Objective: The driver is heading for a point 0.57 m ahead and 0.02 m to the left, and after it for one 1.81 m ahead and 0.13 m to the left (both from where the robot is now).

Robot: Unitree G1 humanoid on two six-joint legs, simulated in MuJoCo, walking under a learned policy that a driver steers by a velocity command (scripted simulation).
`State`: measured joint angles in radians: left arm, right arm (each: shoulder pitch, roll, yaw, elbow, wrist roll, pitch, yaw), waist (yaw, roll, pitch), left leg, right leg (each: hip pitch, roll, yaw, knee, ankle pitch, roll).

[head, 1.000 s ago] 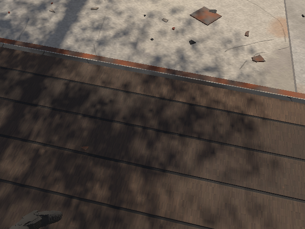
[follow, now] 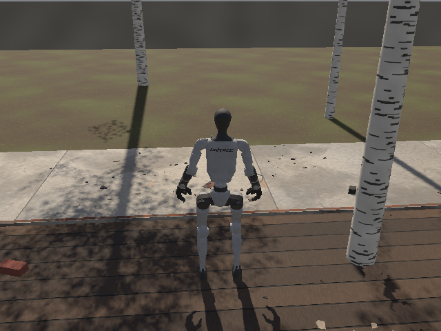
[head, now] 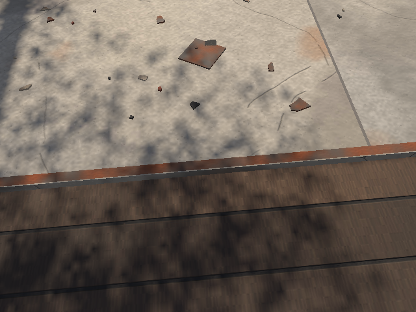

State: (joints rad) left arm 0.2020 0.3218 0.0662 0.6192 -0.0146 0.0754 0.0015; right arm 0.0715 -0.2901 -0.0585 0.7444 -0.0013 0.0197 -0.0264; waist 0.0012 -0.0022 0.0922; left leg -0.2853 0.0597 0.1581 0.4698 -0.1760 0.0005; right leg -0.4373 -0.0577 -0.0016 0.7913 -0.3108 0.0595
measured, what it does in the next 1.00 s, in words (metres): walks ahead: right foot, then left foot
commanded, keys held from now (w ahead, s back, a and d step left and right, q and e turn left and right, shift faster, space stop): w+e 0.28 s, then w+q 0.32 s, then q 0.40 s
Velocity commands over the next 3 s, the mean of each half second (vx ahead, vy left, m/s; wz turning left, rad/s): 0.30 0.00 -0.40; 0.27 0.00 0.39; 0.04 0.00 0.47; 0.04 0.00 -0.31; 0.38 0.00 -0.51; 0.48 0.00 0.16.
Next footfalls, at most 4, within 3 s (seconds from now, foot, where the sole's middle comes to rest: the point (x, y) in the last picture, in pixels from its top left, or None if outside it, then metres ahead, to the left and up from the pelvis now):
0.06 right None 0.06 -0.12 -0.77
0.54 left None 0.28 0.08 -0.77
0.98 right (258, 283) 0.52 -0.10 -0.77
1.40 left None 0.41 0.13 -0.77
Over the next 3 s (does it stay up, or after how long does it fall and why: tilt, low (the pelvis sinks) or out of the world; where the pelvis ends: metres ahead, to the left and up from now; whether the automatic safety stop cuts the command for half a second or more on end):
stays up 0.86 -0.05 0.02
